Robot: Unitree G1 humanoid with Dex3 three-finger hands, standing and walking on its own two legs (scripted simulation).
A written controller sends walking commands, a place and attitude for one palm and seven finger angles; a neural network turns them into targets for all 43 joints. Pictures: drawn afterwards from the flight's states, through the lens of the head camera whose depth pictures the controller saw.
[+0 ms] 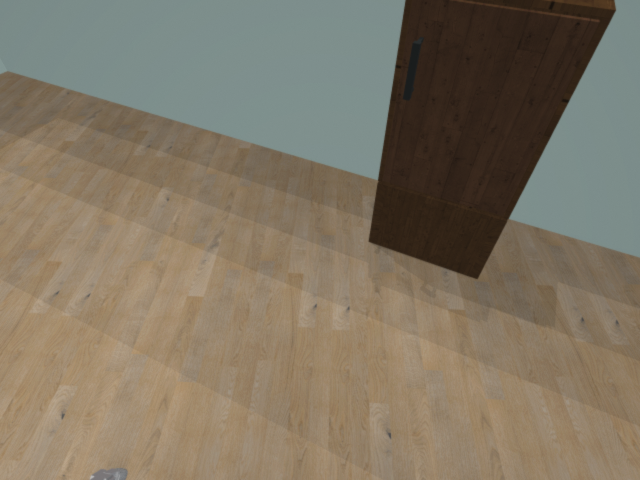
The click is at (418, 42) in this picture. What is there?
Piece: cupboard door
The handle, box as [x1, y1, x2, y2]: [403, 37, 423, 100]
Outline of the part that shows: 423,37 420,37 412,44 403,95 404,99 408,100 413,90 412,85 420,44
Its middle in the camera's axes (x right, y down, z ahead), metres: +0.26 -0.47 +1.07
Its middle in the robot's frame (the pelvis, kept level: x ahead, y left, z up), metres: +1.13 -0.20 +0.02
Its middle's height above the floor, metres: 0.79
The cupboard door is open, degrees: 0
